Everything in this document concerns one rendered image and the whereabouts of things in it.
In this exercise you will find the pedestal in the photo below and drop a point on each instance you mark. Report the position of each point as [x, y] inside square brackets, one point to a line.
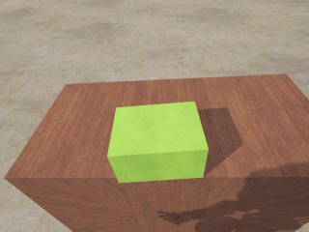
[256, 177]

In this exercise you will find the carton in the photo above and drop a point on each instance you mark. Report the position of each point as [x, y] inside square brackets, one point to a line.
[157, 142]

